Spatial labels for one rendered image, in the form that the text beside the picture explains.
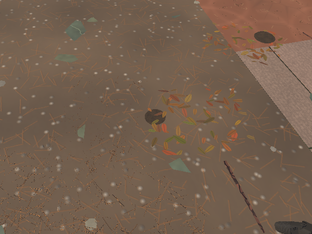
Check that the robot right hand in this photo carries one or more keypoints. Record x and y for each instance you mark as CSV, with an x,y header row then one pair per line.
x,y
293,227

